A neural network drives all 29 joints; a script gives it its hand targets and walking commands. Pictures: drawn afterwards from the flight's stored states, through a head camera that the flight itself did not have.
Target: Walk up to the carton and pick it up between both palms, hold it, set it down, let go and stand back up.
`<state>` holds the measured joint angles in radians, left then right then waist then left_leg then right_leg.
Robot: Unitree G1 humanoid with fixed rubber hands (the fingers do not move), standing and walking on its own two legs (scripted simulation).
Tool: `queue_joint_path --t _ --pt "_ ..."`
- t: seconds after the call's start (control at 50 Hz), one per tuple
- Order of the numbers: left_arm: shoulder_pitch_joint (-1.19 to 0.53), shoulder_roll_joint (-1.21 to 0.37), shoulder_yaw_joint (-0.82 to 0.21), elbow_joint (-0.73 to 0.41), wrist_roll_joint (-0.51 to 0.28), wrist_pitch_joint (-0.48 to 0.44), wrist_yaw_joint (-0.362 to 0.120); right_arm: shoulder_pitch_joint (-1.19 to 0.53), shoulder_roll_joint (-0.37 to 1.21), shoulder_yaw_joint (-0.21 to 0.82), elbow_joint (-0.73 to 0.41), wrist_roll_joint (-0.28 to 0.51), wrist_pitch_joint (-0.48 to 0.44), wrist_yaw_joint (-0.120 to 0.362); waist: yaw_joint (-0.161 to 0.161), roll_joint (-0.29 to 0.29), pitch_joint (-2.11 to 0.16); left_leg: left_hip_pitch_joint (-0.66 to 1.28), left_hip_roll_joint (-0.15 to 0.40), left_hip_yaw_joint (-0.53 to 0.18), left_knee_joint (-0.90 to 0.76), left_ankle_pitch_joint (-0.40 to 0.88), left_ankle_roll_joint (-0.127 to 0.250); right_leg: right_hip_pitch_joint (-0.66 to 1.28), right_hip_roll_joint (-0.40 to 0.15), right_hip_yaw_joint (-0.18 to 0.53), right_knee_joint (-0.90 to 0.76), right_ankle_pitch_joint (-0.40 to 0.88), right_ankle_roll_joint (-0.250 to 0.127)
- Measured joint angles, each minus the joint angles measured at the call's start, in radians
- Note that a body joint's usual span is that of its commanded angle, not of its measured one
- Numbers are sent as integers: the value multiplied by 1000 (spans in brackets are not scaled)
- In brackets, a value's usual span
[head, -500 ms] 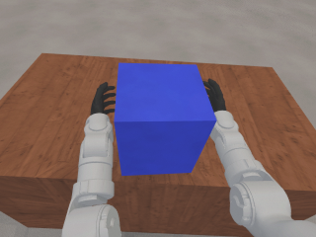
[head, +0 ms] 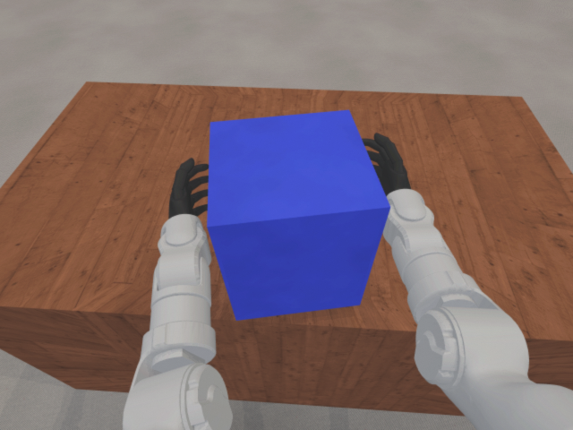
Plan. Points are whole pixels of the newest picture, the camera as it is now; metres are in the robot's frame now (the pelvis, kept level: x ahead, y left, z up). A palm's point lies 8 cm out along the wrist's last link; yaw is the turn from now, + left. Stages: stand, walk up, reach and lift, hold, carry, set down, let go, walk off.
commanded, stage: set down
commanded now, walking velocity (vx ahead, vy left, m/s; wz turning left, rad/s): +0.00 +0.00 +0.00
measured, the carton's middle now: (290, 219) +0.41 +0.04 +0.04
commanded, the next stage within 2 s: none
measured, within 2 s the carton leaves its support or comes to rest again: rests again in 0.68 s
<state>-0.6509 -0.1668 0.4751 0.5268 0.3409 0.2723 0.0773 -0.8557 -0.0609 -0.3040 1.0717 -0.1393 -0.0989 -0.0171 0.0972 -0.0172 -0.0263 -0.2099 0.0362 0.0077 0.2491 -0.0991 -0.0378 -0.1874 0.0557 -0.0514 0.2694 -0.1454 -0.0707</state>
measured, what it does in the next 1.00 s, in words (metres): stands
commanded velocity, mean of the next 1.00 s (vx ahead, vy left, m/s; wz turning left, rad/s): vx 0.00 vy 0.00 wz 0.00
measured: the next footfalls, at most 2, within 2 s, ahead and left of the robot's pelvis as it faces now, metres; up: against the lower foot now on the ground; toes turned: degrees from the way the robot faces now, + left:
none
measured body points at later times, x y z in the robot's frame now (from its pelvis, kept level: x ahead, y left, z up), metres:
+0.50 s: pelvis +0.00 +0.00 +0.00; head +0.06 -0.01 +0.44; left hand +0.39 +0.18 +0.07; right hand +0.47 -0.11 +0.07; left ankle +0.01 +0.14 -0.75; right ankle -0.01 -0.07 -0.75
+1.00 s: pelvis +0.00 +0.01 +0.00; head +0.05 +0.01 +0.44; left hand +0.39 +0.19 +0.06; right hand +0.46 -0.11 +0.07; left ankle +0.01 +0.14 -0.75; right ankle -0.01 -0.07 -0.75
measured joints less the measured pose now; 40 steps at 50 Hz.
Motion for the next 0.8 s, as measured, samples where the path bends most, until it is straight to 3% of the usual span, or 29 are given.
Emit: queue_joint_path --t 0.28,0.5,0.8 --pt "23 -17 -53 27 -14 -50 66 20 -28 -26 50 6 -55 42 18 -1 -45 -94 12 14 41 -22 2 -76 8 3 -9 9 -1" --pt "-11 -35 5 66 -12 -100 70 -36 -55 -1 75 -15 -49 45 44 25 -50 -138 18 31 26 -4 -2 -137 12 10 3 17 -5" --pt "-26 -31 52 145 -8 -199 52 -34 -35 -80 98 -86 -105 43 45 16 -55 -158 14 44 18 11 3 -168 5 10 15 23 -3"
